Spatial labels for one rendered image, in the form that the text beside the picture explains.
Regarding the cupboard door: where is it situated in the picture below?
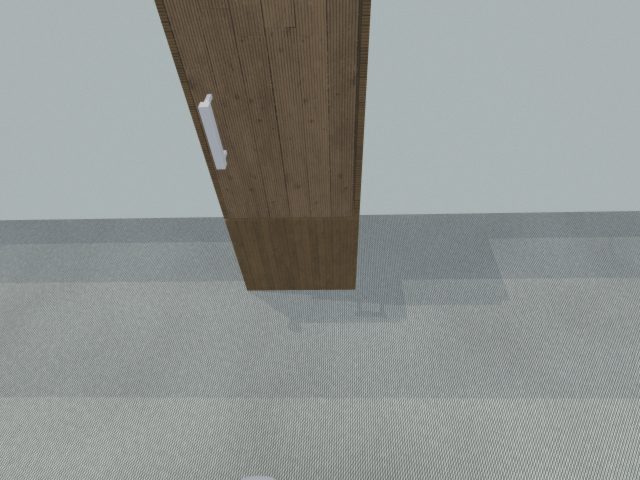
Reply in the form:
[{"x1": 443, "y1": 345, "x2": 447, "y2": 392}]
[{"x1": 162, "y1": 0, "x2": 360, "y2": 218}]

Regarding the handle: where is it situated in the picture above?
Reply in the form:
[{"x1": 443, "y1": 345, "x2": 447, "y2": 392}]
[{"x1": 198, "y1": 94, "x2": 227, "y2": 169}]

